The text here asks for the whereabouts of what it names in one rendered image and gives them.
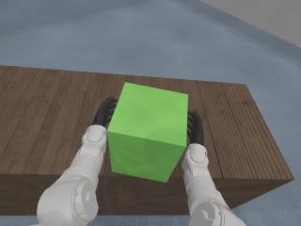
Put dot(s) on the right robot forearm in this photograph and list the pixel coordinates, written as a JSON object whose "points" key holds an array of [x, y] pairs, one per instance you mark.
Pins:
{"points": [[198, 182]]}

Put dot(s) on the robot right upper arm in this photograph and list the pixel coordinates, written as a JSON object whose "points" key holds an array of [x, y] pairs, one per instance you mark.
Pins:
{"points": [[211, 213]]}

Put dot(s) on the carton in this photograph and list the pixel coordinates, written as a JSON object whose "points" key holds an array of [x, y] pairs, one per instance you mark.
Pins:
{"points": [[147, 134]]}

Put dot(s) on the pedestal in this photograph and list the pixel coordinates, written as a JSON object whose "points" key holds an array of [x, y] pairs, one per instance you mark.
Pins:
{"points": [[44, 114]]}

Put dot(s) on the left robot hand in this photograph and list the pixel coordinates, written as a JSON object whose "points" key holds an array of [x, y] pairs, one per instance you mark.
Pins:
{"points": [[101, 117]]}

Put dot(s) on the robot left upper arm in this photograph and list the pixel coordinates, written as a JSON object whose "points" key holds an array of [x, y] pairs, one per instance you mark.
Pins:
{"points": [[70, 204]]}

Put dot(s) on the left robot forearm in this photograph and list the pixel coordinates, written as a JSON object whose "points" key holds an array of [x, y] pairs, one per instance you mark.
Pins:
{"points": [[87, 163]]}

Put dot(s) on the right robot hand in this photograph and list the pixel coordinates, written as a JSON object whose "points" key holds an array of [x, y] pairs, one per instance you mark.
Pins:
{"points": [[197, 134]]}

